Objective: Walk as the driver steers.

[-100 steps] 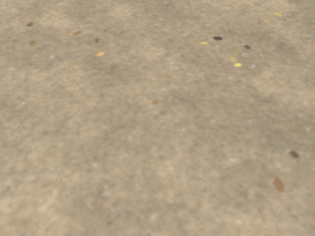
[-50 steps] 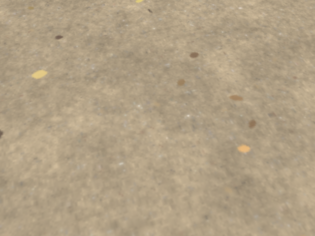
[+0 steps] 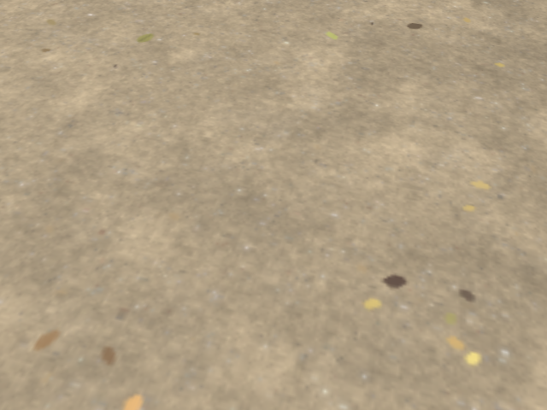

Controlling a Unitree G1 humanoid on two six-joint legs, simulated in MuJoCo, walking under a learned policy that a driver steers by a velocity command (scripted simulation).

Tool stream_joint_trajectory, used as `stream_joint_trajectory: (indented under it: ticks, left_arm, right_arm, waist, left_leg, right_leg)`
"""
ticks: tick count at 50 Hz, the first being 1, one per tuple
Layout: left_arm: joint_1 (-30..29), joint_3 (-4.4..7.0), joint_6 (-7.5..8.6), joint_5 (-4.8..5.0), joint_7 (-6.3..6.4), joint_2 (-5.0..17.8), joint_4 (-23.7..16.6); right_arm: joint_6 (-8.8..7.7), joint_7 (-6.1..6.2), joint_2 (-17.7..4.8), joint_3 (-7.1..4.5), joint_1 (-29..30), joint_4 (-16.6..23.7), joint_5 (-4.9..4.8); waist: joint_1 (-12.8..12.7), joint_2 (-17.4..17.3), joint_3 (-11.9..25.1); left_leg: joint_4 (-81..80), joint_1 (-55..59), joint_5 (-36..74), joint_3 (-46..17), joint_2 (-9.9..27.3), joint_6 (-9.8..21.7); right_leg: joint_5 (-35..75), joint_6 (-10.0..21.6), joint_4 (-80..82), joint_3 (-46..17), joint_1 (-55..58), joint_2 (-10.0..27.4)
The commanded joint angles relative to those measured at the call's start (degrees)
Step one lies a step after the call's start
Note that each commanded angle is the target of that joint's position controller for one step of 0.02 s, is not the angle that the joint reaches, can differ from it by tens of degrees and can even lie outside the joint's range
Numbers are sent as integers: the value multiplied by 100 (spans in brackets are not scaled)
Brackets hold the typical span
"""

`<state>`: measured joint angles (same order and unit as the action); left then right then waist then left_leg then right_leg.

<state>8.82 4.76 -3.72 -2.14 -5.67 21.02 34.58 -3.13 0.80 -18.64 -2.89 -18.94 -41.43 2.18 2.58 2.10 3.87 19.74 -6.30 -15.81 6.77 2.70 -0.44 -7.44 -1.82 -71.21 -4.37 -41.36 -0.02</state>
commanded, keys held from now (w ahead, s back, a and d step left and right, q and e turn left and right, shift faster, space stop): w+e+shift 0.74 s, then w+shift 0.08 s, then w+q+shift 0.18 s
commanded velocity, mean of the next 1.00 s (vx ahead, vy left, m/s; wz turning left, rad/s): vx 0.95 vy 0.00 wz -0.84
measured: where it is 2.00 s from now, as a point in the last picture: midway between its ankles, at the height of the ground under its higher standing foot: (502, 253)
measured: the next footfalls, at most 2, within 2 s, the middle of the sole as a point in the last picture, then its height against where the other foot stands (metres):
right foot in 0.28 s outside the picture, level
left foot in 0.70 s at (369, 335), level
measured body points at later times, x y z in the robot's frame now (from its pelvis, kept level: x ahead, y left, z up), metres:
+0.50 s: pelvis +0.32 -0.19 -0.02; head +0.35 -0.20 +0.43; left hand +0.50 +0.05 -0.14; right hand +0.33 -0.48 -0.11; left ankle +0.44 -0.04 -0.66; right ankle +0.24 -0.20 -0.74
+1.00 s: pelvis +0.72 -0.44 -0.01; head +0.74 -0.46 +0.44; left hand +1.07 -0.51 -0.05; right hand +0.45 -0.54 -0.13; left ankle +0.73 -0.27 -0.74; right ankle +0.73 -0.64 -0.69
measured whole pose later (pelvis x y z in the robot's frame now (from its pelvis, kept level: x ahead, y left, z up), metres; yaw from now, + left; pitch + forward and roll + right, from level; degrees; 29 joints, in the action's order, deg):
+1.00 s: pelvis +0.72 -0.44 -0.01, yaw -49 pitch +2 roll +2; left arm -2.7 -0.6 2.6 -2.9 -4.8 17.9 35.1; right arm -5.4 -1.1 -16.9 -2.9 -33.4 -53.0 0.6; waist 6.1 2.4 -0.3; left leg 14.3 2.6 -18.6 5.4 -1.0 -0.3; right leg -4.7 4.2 -48.6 -2.5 -40.7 2.2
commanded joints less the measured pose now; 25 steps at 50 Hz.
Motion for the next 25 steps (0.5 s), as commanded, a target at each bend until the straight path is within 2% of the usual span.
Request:
stream_joint_trajectory:
  ticks: [1, 6, 9, 10, 11, 12, 13, 14, 15, 16, 17, 18, 19, 20, 21, 22, 23, 25]
  left_arm:
    - [-1025, 21, 105, 13, -60, 328, -593]
    - [-1691, -71, 198, 34, -183, 196, -770]
    - [-2046, -191, 238, 23, -191, 29, -872]
    - [-2012, -230, 247, 13, -170, -28, -869]
    - [-1692, -253, 258, 26, -115, -68, -773]
    - [-1139, -212, 276, 58, -18, 8, -585]
    - [-136, -113, 326, 104, 71, 168, -297]
    - [1373, 76, 381, 87, 170, 450, 181]
    - [1496, 341, 338, 100, 308, 1259, 390]
    - [1531, 472, 273, 144, 399, 1867, 194]
    - [1762, 439, 265, 87, 435, 1706, 296]
    - [1694, 400, 311, 58, 503, 1527, 454]
    - [1417, 324, 386, 48, 551, 1250, 444]
    - [1012, 232, 435, 84, 576, 1020, 405]
    - [822, 156, 494, 112, 585, 867, 333]
    - [816, 91, 566, 169, 565, 695, 350]
    - [874, 61, 632, 203, 547, 622, 393]
    - [931, 53, 739, 169, 527, 616, 439]
  right_arm:
    - [-147, -19, -980, -281, -379, 190, 7]
    - [-180, -10, -899, -302, -754, -83, 47]
    - [-145, 2, -795, -277, -1062, -386, 95]
    - [-119, 10, -794, -265, -1067, -468, 96]
    - [-98, 10, -814, -246, -860, -477, 83]
    - [-70, 1, -951, -262, -823, -501, 48]
    - [-25, -20, -1188, -303, -758, -490, -22]
    - [-13, -66, -1333, -310, -442, -338, -116]
    - [-48, -198, -713, -167, -525, -1, -53]
    - [-207, -267, -509, -114, 163, 584, 27]
    - [-283, -255, -773, -132, 1014, 855, 43]
    - [-341, -218, -617, -62, 889, 831, -22]
    - [-338, -189, -560, -24, 627, 667, 19]
    - [-260, -182, -537, -17, 389, 574, 119]
    - [-150, -196, -532, -8, 77, 536, 175]
    - [-41, -207, -543, -17, 100, 536, 214]
    - [44, -214, -496, -4, 281, 600, 217]
    - [82, -234, -409, 55, 1153, 938, 151]
  waist:
    - [336, -886, -914]
    - [516, -981, -1291]
    - [542, -919, -1494]
    - [434, -925, -1463]
    - [131, -919, -1241]
    - [-198, -951, -758]
    - [-717, -969, -148]
    - [-1511, -762, 600]
    - [-1225, 596, 881]
    - [-1123, 1099, 1436]
    - [-1303, 214, 1016]
    - [-1041, 78, 376]
    - [-687, -287, -104]
    - [-354, -365, -321]
    - [-121, -44, -340]
    - [-47, -41, -450]
    - [-29, -36, -609]
    - [-142, -10, -1094]
  left_leg:
    - [-1319, 638, -1660, -1019, 1452, 555]
    - [-1539, 1213, -1224, -190, 1719, 551]
    - [-1395, 1628, -104, 422, 1721, 541]
    - [-1152, 1694, 956, 678, 1682, 506]
    - [-668, 1478, 2892, 1066, 1559, 404]
    - [154, 1303, 5245, 1222, 1543, 390]
    - [1452, 949, 6694, 1221, 1615, 425]
    - [3288, -320, 6351, 1236, 1543, 305]
    - [5221, -2754, 1434, 1062, 824, 18]
    - [6727, -4114, -1225, 32, 6, -224]
    - [6804, -4718, -619, -818, 199, -135]
    - [6526, -4745, -374, -801, 370, -94]
    - [6002, -4312, -264, -843, 596, -86]
    - [5684, -3859, -350, -891, 691, -113]
    - [5495, -3511, -448, -915, 726, -184]
    - [5296, -3401, -647, -911, 747, -257]
    - [4966, -3336, -759, -834, 723, -323]
    - [4010, -3323, -165, -594, 593, -412]
  right_leg:
    - [-19, -16, 471, 189, -1335, 243]
    - [-418, 300, 1382, 596, -1357, 582]
    - [-957, 668, 1894, 963, -1232, 583]
    - [-1220, 816, 2102, 1148, -965, 473]
    - [-1449, 1005, 2424, 1411, -126, 199]
    - [-1686, 1154, 2457, 1755, 931, -295]
    - [-1687, 1297, 2571, 1816, 2289, -706]
    - [-1225, 1511, 3116, 1382, 4522, -844]
    - [-2690, 1697, 3889, -716, 6263, 229]
    - [-3548, 2143, 5052, -3734, 6735, 1257]
    - [-2556, 2025, 5350, -3700, 6608, 1243]
    - [-1568, 2050, 5336, -3243, 5967, 1268]
    - [-1001, 1916, 5293, -2619, 5023, 1009]
    - [-798, 1835, 5369, -2117, 4275, 661]
    - [-571, 1975, 5461, -2022, 3750, 582]
    - [-453, 2048, 5568, -1941, 3407, 472]
    - [-501, 2092, 5735, -1838, 3017, 380]
    - [-265, 2082, 6152, -1744, 2404, 160]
